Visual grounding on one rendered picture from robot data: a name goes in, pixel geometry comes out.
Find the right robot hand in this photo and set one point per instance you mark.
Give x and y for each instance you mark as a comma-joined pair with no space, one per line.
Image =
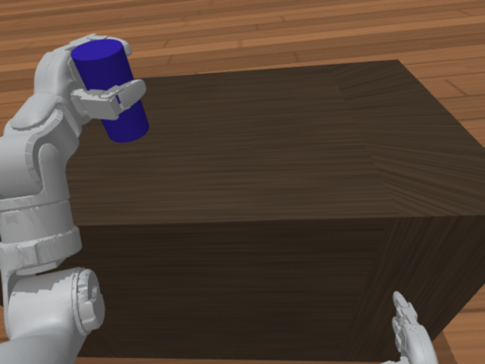
412,339

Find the left robot arm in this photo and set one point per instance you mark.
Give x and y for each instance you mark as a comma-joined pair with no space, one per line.
47,317

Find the left robot hand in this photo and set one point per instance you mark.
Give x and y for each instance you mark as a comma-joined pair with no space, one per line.
57,74

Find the can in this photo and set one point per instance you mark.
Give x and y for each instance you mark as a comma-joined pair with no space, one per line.
103,64

